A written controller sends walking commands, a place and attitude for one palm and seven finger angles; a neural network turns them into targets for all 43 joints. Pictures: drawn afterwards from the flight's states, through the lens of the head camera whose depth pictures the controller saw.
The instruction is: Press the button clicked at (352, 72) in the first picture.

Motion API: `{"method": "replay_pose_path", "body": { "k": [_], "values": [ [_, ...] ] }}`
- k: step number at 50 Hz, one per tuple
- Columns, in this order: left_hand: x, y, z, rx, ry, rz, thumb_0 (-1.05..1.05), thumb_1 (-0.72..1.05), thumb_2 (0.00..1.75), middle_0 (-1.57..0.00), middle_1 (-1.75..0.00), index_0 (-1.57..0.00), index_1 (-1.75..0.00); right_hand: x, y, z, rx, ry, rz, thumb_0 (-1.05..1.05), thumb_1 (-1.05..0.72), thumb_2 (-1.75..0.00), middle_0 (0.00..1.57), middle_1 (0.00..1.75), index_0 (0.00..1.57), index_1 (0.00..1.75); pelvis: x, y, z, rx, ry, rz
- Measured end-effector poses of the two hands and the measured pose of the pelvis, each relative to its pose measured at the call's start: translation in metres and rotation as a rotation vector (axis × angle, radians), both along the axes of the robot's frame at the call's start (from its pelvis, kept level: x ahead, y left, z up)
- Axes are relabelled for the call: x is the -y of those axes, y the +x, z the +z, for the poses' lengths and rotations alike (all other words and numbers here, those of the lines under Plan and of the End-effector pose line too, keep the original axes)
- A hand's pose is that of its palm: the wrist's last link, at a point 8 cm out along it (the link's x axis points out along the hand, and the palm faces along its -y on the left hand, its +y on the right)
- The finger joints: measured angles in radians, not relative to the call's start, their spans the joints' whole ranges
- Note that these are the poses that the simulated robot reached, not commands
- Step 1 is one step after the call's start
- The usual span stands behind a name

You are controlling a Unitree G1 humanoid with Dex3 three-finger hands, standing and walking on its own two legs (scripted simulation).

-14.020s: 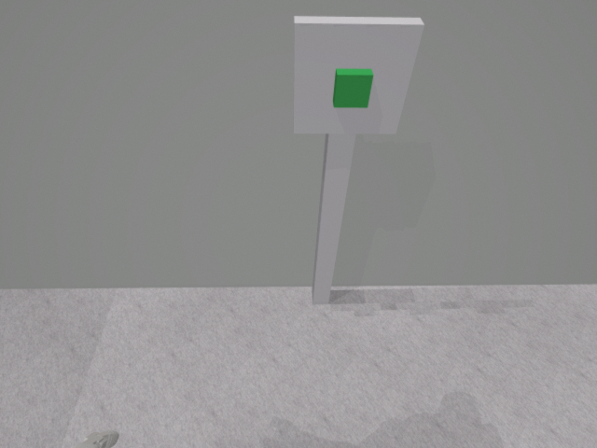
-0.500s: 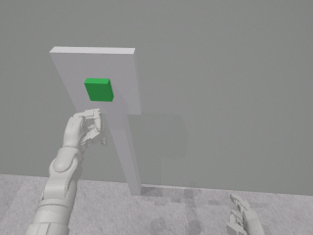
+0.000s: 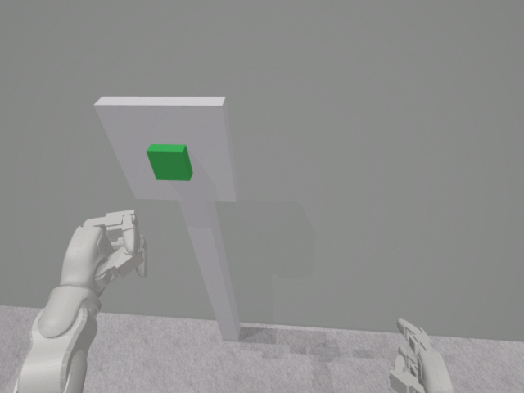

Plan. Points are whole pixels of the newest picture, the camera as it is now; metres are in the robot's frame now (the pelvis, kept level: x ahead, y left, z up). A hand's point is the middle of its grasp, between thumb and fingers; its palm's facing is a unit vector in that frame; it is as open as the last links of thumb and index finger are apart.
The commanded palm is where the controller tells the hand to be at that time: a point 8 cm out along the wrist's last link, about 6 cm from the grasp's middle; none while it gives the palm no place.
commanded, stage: draw the hand back to the body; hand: left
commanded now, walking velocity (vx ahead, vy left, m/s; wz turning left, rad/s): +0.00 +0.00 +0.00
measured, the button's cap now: (171, 161) +0.46 +0.20 +0.14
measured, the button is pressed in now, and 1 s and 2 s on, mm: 0 0 0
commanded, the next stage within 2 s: step back with the hand held close in 0.94 s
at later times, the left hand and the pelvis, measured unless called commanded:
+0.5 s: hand (86, 278) +0.21 +0.23 +0.15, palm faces +0.33 -0.87 -0.36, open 3.1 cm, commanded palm +0.16 +0.28 +0.17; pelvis +0.01 +0.01 +0.01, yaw -1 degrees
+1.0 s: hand (53, 292) +0.18 +0.25 +0.16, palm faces +0.40 -0.83 -0.38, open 3.1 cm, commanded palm +0.13 +0.30 +0.18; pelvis +0.01 +0.02 +0.01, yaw +0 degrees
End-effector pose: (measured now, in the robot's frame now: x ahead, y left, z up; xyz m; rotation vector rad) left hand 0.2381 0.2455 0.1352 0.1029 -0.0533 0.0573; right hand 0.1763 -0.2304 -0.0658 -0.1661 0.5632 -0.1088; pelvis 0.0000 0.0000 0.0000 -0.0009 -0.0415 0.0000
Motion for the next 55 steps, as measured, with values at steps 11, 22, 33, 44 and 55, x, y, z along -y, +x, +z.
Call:
{"method": "replay_pose_path", "body": {
  "k": [11, 22, 33, 44, 55],
  "values": [
    [-0.012, -0.039, 0.009, 0.039, 0.201, 0.219, 0.02, 0.9, 0.9, -1.3, -1.5, -1.31, -1.5, -0.019, 0.003, -0.005, -0.077, 0.006, 0.054, 0.01, -0.91, -0.9, 0.2, 0.3, 0.2, 0.3, -0.005, 0.001, 0.007, 0.035, -0.002, -0.003],
    [-0.025, -0.058, 0.028, 0.076, 0.273, 0.26, 0.02, 0.89, 0.9, -1.3, -1.5, -1.31, -1.5, -0.024, 0.001, -0.011, -0.123, 0.018, 0.037, 0.01, -0.91, -0.9, 0.2, 0.3, 0.2, 0.3, -0.012, 0.011, 0.008, 0.042, -0.004, -0.009],
    [-0.041, -0.084, 0.042, 0.095, 0.332, 0.308, 0.02, 0.89, 0.9, -1.3, -1.5, -1.31, -1.5, -0.025, 0.012, -0.003, -0.083, 0.003, 0.028, 0.01, -0.91, -0.9, 0.2, 0.3, 0.2, 0.3, -0.018, 0.014, 0.007, 0.042, -0.01, -0.011],
    [-0.047, -0.096, 0.042, 0.1, 0.324, 0.348, 0.02, 0.89, 0.9, -1.3, -1.5, -1.31, -1.5, -0.035, 0.015, -0.001, -0.067, 0.0, 0.057, 0.01, -0.91, -0.9, 0.2, 0.3, 0.2, 0.3, -0.02, 0.009, 0.007, 0.046, -0.012, -0.002],
    [-0.048, -0.094, 0.047, 0.119, 0.336, 0.334, 0.02, 0.89, 0.9, -1.3, -1.5, -1.31, -1.5, -0.037, 0.005, -0.003, -0.083, 0.008, 0.05, 0.01, -0.91, -0.9, 0.2, 0.3, 0.2, 0.3, -0.02, 0.007, 0.007, 0.046, -0.014, -0.005]
  ]
}}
